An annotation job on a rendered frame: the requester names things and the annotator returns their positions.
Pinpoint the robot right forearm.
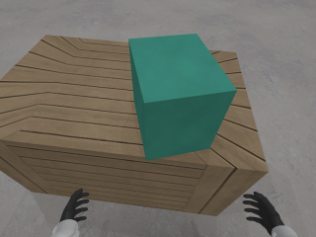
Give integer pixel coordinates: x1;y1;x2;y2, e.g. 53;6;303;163
271;225;298;237

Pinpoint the pedestal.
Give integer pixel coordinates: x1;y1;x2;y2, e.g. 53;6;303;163
0;35;269;216

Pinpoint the carton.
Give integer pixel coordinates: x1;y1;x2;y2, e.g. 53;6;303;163
128;34;237;161

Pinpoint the robot left hand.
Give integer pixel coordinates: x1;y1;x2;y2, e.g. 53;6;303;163
59;189;89;222

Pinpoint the robot left forearm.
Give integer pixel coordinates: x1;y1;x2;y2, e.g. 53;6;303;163
50;219;80;237

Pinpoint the robot right hand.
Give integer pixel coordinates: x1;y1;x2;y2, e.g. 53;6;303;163
242;192;284;236

